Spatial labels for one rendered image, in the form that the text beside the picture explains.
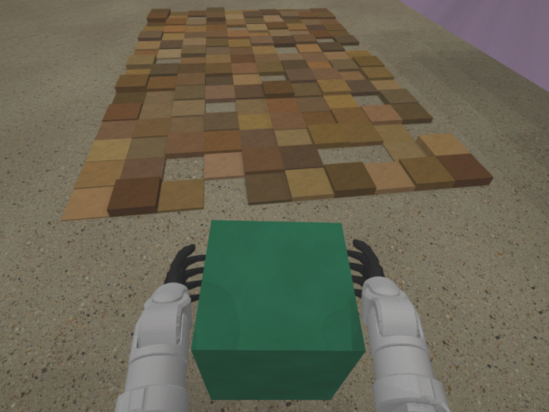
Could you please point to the left robot hand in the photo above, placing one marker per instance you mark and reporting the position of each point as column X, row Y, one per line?
column 178, row 272

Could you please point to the right robot forearm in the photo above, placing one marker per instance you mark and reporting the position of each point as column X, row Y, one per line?
column 405, row 380

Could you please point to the carton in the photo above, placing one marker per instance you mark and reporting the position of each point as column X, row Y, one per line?
column 277, row 317

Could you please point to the right robot hand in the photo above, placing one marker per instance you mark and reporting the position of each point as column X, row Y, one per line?
column 369, row 268

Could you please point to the left robot forearm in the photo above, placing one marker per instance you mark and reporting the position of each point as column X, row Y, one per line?
column 159, row 354

